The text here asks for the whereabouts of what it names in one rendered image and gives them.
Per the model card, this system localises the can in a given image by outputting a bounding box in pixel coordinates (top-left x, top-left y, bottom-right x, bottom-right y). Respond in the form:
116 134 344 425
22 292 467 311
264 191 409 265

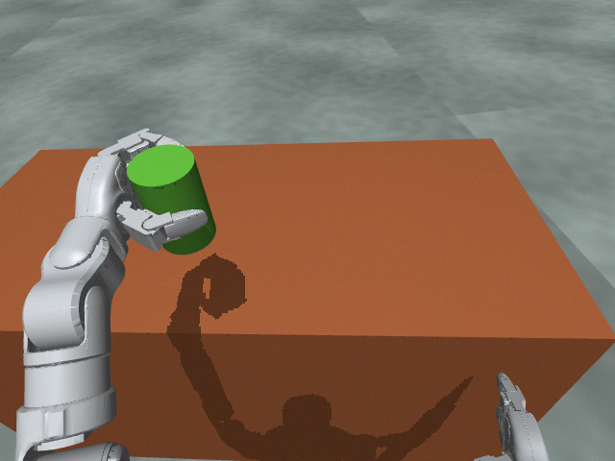
127 144 216 255

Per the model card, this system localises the right robot hand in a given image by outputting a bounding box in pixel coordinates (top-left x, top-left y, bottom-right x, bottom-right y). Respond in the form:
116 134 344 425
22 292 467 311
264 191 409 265
474 373 550 461

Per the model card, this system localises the left robot arm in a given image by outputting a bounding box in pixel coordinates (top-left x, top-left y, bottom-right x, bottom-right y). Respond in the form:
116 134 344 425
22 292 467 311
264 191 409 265
14 216 130 461

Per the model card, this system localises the left robot hand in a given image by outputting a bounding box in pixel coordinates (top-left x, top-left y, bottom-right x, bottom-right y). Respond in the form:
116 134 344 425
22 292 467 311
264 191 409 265
75 129 208 252

